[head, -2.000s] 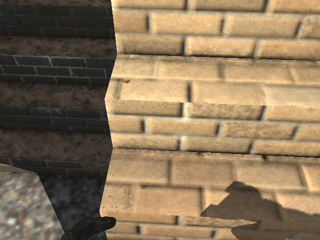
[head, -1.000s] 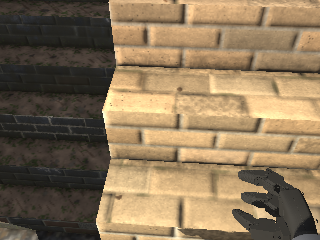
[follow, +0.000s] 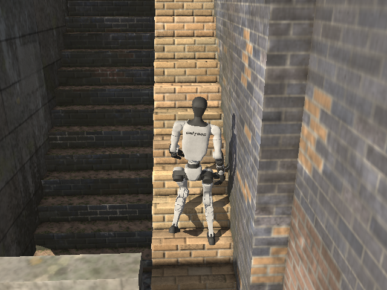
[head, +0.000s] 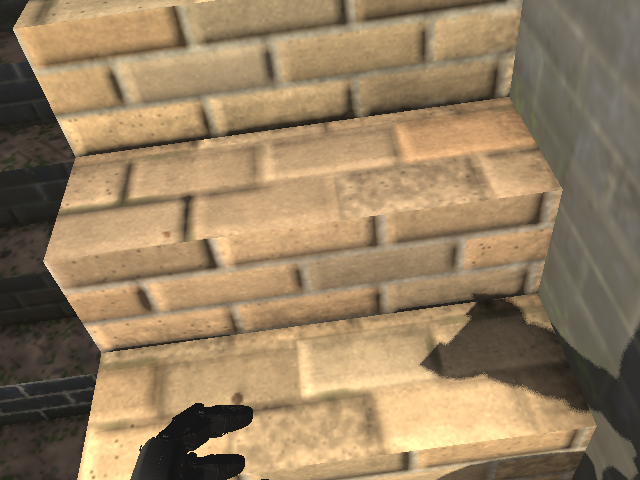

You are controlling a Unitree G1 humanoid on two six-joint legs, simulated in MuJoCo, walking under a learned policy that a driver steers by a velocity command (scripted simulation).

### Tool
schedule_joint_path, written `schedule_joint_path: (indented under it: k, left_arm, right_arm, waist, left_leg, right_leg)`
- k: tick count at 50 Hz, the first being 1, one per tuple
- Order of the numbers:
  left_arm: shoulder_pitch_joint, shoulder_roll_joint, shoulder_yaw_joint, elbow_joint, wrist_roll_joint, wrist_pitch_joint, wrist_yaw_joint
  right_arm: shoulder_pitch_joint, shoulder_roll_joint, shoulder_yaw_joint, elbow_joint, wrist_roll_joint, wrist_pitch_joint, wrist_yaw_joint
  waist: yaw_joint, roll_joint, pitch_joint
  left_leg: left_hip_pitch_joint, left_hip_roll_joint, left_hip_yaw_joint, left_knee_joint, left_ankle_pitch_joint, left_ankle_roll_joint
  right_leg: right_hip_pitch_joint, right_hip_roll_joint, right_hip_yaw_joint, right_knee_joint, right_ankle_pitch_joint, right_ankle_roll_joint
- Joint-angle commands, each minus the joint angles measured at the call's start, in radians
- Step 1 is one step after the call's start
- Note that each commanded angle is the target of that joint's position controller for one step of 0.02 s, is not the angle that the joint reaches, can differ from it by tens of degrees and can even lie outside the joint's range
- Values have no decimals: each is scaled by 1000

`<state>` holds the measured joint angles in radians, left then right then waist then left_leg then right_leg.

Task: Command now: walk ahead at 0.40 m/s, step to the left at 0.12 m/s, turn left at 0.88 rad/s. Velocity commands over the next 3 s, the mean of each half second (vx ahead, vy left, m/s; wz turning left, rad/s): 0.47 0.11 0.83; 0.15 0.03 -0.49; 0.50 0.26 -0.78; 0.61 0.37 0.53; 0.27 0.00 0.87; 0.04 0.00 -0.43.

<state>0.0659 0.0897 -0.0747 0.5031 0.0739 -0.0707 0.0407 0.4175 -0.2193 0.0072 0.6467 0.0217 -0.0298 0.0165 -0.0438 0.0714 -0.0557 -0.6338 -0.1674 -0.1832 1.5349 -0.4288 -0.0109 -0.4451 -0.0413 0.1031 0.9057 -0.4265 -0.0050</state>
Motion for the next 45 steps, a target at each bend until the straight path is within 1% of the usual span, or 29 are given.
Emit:
schedule_joint_path:
  k: [1,2,3,5,7,10,11,13,14,15,16,17,18,19,20,21,22,23,24,25,26,28,30,32,36,38,42,44,45]
  left_arm:
    - [148,217,98,53,14,61,47]
    - [50,219,106,50,-49,71,54]
    - [38,216,106,77,-66,72,60]
    - [106,205,106,154,-66,49,61]
    - [243,181,106,236,-66,32,60]
    - [412,161,104,324,-53,51,46]
    - [347,137,82,303,-41,22,22]
    - [280,179,90,308,-56,16,12]
    - [273,250,110,314,-66,27,18]
    - [415,312,135,360,-64,53,57]
    - [411,396,164,344,-85,81,66]
    - [501,489,192,409,-92,79,68]
    - [384,577,200,365,-77,51,56]
    - [406,533,181,367,-78,33,35]
    - [333,525,181,310,-109,2,7]
    - [155,456,171,251,-128,-19,-6]
    - [78,300,147,242,-97,-38,-39]
    - [39,172,106,171,-83,-35,-48]
    - [57,71,75,129,-86,-10,-43]
    - [157,56,61,127,-82,12,-41]
    - [289,61,56,174,-104,25,-55]
    - [402,133,76,220,-137,52,-37]
    - [399,129,86,234,-143,80,12]
    - [356,127,97,197,-139,89,33]
    - [261,177,135,127,-133,84,40]
    - [229,159,134,99,-153,98,31]
    - [205,133,112,76,-128,108,-6]
    - [202,101,96,75,-103,108,-17]
    - [177,109,99,84,-104,98,-24]
  right_arm:
    - [-31,-54,-6,-175,47,-64,31]
    - [-35,-47,0,-212,53,-36,15]
    - [-166,-34,11,-266,32,-17,6]
    - [-330,-12,28,-307,33,1,-3]
    - [-358,18,25,-306,41,24,3]
    - [-433,105,48,-331,45,17,14]
    - [-464,100,47,-345,63,22,19]
    - [-461,30,30,-346,45,27,18]
    - [-603,66,52,-400,31,30,27]
    - [-767,97,51,-492,24,51,43]
    - [-760,124,74,-484,51,57,62]
    - [-719,123,49,-462,73,94,69]
    - [-458,-82,-31,-417,57,117,54]
    - [-268,-206,-91,-370,31,123,37]
    - [-123,-247,-120,-322,9,131,8]
    - [-160,-307,-128,-285,-41,124,-52]
    - [-147,-186,-75,-223,-91,89,-68]
    - [-187,-115,-54,-149,-55,56,-70]
    - [-264,-62,-47,-100,-4,12,-47]
    - [-330,4,-40,-66,24,-16,-32]
    - [-384,60,-34,-64,24,-20,-11]
    - [-481,99,-7,-69,-36,-40,16]
    - [-461,38,-10,-29,-79,-23,20]
    - [-422,8,-5,3,-63,-4,3]
    - [-443,-65,10,-67,-59,17,-56]
    - [-383,-108,0,-73,-51,23,-71]
    - [-362,-138,-25,-72,-38,18,-77]
    - [-496,-166,-41,-110,-35,32,-75]
    - [-541,-166,-41,-138,-42,32,-68]
  waist:
    - [-56,-310,-167]
    - [-108,-271,-96]
    - [-81,-158,-13]
    - [-40,-105,145]
    - [4,-74,160]
    - [63,-99,161]
    - [52,-109,167]
    - [12,-35,156]
    - [38,-55,145]
    - [80,15,198]
    - [79,-72,42]
    - [58,-283,-104]
    - [-68,-391,-218]
    - [-164,-369,-351]
    - [-223,-274,-400]
    - [-183,78,-432]
    - [-171,75,-412]
    - [-104,-1,-282]
    - [1,16,-52]
    - [76,-3,21]
    - [133,13,46]
    - [196,-16,84]
    - [183,-39,86]
    - [143,15,96]
    - [123,77,77]
    - [98,126,60]
    - [107,191,87]
    - [171,207,77]
    - [164,234,60]
  left_leg:
    - [-497,78,12,792,-77,-161]
    - [-475,162,0,811,-65,-172]
    - [-509,222,-9,782,3,-149]
    - [-597,247,10,747,72,-125]
    - [-723,249,35,820,79,-98]
    - [-963,271,4,978,-49,-49]
    - [-943,262,-3,948,-42,-42]
    - [-764,326,96,572,107,-46]
    - [-557,337,226,271,109,-43]
    - [-482,314,299,105,50,-72]
    - [-120,246,405,-304,44,-41]
    - [115,105,460,-272,-222,18]
    - [230,54,390,-243,-231,97]
    - [417,59,128,-328,-265,235]
    - [643,163,-316,-633,-456,337]
    - [642,430,-910,-1137,-378,445]
    - [509,492,-917,-1229,-52,351]
    - [409,513,-765,-1145,161,276]
    - [264,461,-543,-1040,318,213]
    - [234,415,-334,-953,310,161]
    - [180,370,-144,-939,192,120]
    - [99,396,23,-1044,331,124]
    - [29,455,115,-1138,475,145]
    - [162,476,178,-1156,467,116]
    - [264,486,284,-1208,279,100]
    - [360,527,296,-1262,300,116]
    - [538,518,364,-1278,394,98]
    - [500,479,444,-1272,436,74]
    - [489,482,472,-1245,710,70]
  right_leg:
    - [471,-403,512,-402,926,-389]
    - [298,-415,515,-494,449,-375]
    - [189,-389,470,-553,116,-307]
    - [120,-312,293,-609,70,-254]
    - [291,-313,189,-649,216,-231]
    - [536,-343,46,-660,299,-190]
    - [468,-321,-35,-680,219,-180]
    - [382,-230,-198,-685,364,-123]
    - [267,-196,-246,-789,493,-120]
    - [313,-235,-231,-692,1178,-23]
    - [275,-219,-244,-705,1448,-42]
    - [365,-322,-200,-692,2039,-93]
    - [471,-354,-222,-507,2477,-157]
    - [345,-260,-188,-243,2324,-158]
    - [77,-142,-90,22,1798,-147]
    - [-96,160,-71,640,372,-58]
    - [-173,218,160,1232,203,-73]
    - [-328,222,202,1447,63,-67]
    - [-467,187,143,1505,-93,-59]
    - [-534,151,115,1484,-131,-73]
    - [-509,118,144,1427,-90,-79]
    - [-410,122,106,1249,-19,9]
    - [-345,189,7,1462,35,74]
    - [-490,208,-15,1607,29,100]
    - [-472,161,-55,1437,128,152]
    - [-476,137,-94,1469,129,174]
    - [-413,12,-62,1036,114,127]
    - [-199,-68,-102,574,155,83]
    - [-95,-68,-127,357,182,67]
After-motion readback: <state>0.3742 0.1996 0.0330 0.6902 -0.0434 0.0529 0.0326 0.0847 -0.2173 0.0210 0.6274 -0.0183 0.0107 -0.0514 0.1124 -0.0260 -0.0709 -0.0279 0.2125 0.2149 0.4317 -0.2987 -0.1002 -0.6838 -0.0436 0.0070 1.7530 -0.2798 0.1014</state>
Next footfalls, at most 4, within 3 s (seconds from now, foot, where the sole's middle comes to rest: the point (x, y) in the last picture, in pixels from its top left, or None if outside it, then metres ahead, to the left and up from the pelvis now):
0.34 left None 0.24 0.22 -0.51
1.04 right None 0.29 -0.11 -0.44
1.22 left None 0.23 0.11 -0.47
1.34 right None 0.35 -0.04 -0.30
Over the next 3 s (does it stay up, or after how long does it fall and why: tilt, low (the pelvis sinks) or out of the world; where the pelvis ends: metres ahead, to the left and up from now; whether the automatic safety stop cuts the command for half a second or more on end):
stays up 0.48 -0.03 0.55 its command is cut before an obstacle after 1.2 s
